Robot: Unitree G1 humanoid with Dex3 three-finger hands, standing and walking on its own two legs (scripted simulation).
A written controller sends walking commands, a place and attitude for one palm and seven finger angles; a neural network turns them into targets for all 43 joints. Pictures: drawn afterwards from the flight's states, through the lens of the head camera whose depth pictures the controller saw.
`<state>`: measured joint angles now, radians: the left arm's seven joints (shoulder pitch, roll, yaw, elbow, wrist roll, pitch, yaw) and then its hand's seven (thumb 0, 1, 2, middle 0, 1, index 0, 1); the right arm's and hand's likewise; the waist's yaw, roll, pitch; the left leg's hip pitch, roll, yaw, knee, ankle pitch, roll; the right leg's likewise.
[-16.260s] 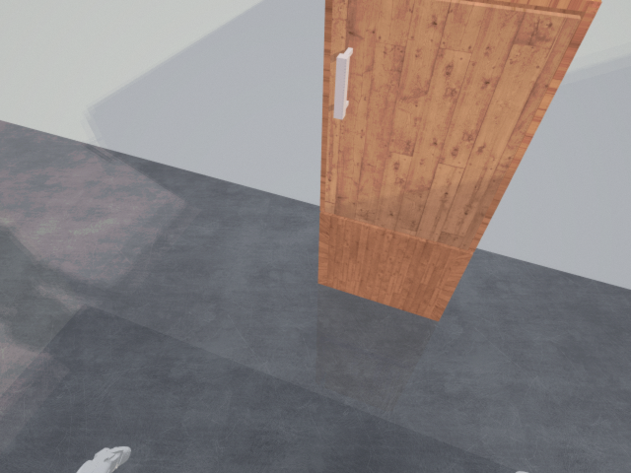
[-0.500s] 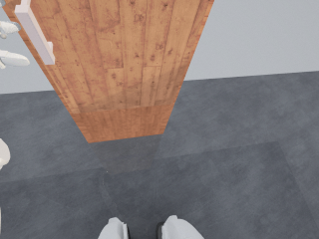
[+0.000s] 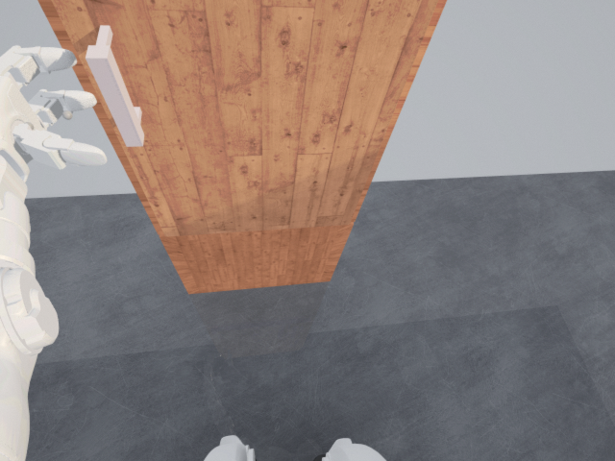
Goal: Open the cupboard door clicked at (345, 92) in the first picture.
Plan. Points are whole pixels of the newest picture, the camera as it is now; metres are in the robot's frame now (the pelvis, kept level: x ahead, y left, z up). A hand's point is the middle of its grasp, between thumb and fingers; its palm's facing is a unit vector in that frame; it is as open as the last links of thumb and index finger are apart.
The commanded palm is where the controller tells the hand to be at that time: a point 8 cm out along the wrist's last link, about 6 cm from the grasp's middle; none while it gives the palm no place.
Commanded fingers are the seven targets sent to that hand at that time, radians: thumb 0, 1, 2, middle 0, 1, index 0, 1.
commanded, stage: move the hooked fingers beside the handle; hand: left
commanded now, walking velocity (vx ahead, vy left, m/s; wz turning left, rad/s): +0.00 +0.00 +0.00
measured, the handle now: (120, 90) +0.55 +0.20 +0.12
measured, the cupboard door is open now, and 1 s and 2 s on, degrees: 0 0 0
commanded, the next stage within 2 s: slide the fingers in behind the handle in 0.58 s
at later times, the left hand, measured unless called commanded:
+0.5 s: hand (48, 110) +0.51 +0.26 +0.13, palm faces +0.06 -1.00 +0.00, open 14.0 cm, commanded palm +0.49 +0.30 +0.12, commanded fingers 0.00 -0.50 0.30 -0.30 -1.20 -0.30 -1.20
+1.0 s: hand (75, 116) +0.51 +0.24 +0.12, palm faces +0.04 -1.00 +0.01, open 14.0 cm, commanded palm +0.49 +0.28 +0.11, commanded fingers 0.00 -0.50 0.30 -0.30 -1.20 -0.30 -1.20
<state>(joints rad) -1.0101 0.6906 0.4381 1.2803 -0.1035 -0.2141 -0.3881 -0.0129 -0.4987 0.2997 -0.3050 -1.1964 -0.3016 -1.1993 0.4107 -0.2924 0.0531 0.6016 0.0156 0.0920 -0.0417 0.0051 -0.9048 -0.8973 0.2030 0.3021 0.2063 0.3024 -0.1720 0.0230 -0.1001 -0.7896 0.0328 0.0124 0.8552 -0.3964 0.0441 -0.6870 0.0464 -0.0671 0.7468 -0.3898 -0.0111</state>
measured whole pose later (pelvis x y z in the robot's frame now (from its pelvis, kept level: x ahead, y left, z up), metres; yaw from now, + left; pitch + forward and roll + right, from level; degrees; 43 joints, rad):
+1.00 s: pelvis -0.01 +0.00 +0.00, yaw +0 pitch +20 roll -4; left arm -1.01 0.68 0.44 1.25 -0.10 -0.25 -0.35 -0.01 -0.50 0.30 -0.30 -1.20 -0.30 -1.20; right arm 0.44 -0.28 0.06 0.61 0.01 0.08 -0.03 0.01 -0.90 -0.90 0.20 0.30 0.21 0.30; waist -0.18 0.03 -0.10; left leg -0.83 0.04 0.01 0.88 -0.40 0.04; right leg -0.73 0.05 -0.06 0.77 -0.39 -0.01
